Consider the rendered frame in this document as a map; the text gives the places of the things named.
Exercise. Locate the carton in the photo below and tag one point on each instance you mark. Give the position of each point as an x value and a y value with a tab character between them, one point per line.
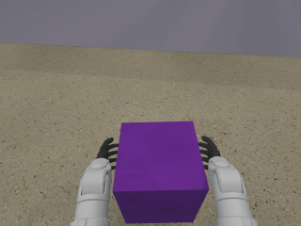
159	175

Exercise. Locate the right robot hand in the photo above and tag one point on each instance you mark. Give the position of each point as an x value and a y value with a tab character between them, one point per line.
212	150

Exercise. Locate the right robot forearm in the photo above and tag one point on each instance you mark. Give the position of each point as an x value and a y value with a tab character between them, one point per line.
230	196

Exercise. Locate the left robot hand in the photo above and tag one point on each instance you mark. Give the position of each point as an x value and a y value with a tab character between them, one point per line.
103	153

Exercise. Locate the left robot forearm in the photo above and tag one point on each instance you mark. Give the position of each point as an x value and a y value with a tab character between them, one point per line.
93	198

